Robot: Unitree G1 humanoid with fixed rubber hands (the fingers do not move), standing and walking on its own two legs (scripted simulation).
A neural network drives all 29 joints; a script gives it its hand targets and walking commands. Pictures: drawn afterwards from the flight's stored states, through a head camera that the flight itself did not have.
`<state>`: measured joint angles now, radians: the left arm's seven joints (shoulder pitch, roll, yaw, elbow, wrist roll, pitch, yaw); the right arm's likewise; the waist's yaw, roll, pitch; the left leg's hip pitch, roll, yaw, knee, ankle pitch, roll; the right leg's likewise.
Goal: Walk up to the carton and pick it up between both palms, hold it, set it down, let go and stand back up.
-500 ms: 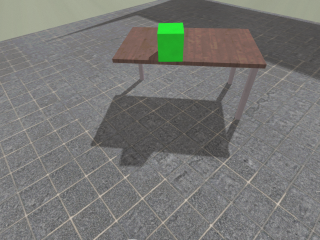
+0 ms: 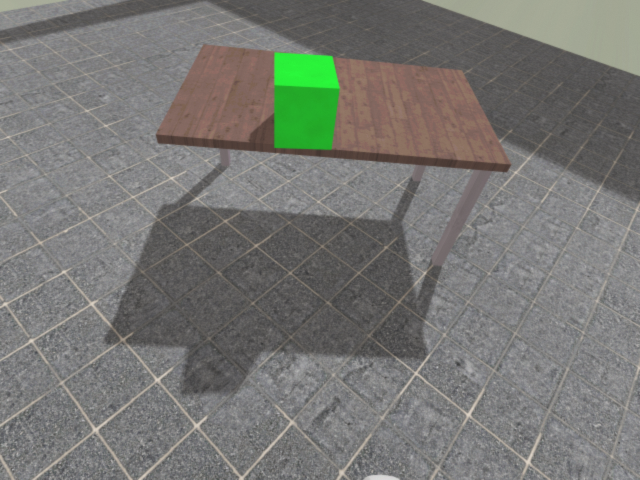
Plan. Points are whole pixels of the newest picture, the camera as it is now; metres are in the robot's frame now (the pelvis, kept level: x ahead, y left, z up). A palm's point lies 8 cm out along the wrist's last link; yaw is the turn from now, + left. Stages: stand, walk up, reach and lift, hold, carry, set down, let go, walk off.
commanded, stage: walk up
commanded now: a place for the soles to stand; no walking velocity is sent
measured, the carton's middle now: (303, 101) +1.15 +0.04 -0.12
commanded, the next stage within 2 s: none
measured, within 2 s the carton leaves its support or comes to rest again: neither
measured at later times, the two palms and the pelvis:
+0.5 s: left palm (190, 379) +0.29 +0.18 -0.11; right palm (518, 416) +0.26 -0.33 -0.14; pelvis +0.24 -0.07 -0.01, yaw -2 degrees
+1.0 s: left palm (183, 300) +0.45 +0.24 -0.14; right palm (440, 271) +0.53 -0.25 -0.12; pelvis +0.46 -0.01 -0.01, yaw +2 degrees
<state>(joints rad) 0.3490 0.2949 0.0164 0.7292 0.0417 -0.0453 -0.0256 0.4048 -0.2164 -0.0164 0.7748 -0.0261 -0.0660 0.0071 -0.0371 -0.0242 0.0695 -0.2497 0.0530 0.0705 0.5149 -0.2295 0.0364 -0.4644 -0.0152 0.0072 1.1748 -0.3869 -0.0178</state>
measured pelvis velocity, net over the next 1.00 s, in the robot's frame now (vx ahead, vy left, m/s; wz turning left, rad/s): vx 0.46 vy -0.01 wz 0.04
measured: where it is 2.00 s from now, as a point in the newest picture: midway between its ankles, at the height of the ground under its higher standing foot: (301, 352)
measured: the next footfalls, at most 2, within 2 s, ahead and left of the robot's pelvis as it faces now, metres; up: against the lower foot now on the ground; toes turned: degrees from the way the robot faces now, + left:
right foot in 0.32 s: +0.33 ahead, -0.16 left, +0.00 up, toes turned -7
left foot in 0.84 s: +0.55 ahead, +0.07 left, +0.00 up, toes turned +5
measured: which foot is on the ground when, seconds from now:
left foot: down 0.00-0.32, up 0.34-0.82, down 0.84-1.00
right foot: up 0.00-0.30, down 0.32-0.88, up 0.90-1.00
